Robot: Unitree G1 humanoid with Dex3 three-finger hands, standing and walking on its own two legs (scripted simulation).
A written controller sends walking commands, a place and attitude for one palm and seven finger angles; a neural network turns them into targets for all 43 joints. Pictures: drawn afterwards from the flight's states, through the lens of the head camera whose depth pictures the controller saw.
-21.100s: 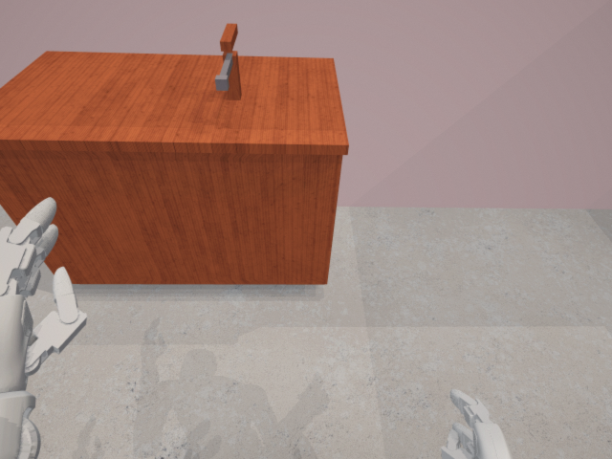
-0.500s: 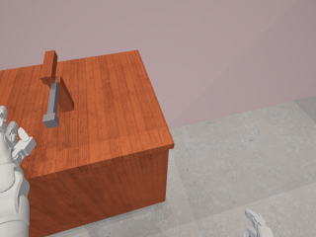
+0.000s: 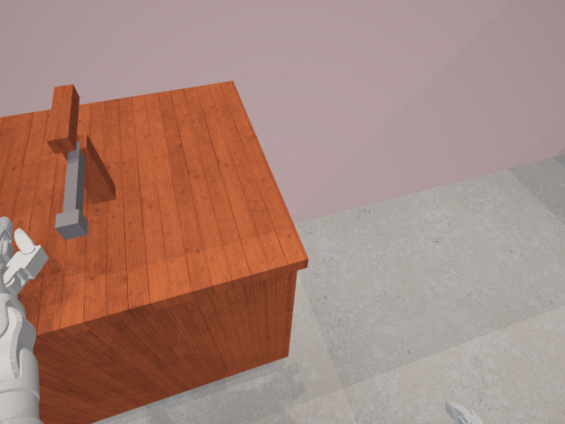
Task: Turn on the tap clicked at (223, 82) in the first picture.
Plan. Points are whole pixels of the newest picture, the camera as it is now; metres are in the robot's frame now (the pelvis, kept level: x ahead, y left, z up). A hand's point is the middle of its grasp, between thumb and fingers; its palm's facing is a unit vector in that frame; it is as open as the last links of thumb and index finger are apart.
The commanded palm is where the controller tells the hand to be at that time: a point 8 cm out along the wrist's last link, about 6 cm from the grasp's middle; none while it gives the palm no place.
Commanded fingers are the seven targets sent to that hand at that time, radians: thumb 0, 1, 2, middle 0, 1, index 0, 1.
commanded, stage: reach beside the lever's end, fingers flat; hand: left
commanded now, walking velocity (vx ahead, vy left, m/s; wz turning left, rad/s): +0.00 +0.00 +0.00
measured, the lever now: (72, 224) +0.35 +0.30 +0.10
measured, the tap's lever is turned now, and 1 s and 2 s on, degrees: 0 0 29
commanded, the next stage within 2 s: push the lever round in 0.10 s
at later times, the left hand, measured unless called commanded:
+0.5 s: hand (59, 244) +0.33 +0.32 +0.08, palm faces +0.54 -0.83 -0.10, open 7.8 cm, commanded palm +0.27 +0.35 +0.09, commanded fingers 0.00 0.90 0.90 -0.15 -0.15 -0.15 -0.15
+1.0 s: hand (64, 255) +0.31 +0.30 +0.09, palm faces +0.57 -0.82 -0.08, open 7.8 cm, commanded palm +0.26 +0.33 +0.09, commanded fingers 0.00 0.90 0.90 -0.15 -0.15 -0.15 -0.15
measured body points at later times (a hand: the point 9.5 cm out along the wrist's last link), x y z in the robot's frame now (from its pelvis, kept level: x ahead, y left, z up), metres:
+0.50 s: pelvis +0.00 +0.00 +0.00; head +0.04 +0.00 +0.45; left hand +0.29 +0.36 +0.09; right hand +0.14 -0.26 -0.11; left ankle +0.00 +0.11 -0.72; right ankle -0.02 -0.11 -0.72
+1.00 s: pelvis -0.01 -0.01 +0.00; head +0.02 -0.02 +0.45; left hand +0.27 +0.34 +0.09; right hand +0.13 -0.27 -0.11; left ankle +0.00 +0.11 -0.72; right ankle -0.02 -0.11 -0.72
